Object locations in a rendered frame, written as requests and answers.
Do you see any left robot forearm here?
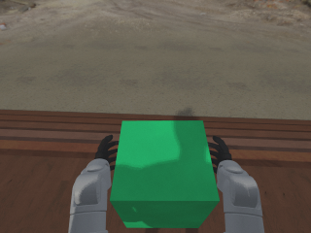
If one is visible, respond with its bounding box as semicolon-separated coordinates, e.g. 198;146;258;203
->
68;158;112;233

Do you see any robot left hand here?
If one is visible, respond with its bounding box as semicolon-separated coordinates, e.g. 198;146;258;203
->
94;135;120;171

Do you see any robot right hand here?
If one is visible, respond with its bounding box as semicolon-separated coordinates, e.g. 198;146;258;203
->
207;136;232;174

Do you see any right robot forearm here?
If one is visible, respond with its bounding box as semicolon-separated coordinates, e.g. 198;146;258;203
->
217;160;264;233

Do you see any carton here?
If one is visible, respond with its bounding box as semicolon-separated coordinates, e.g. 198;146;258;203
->
110;120;220;228

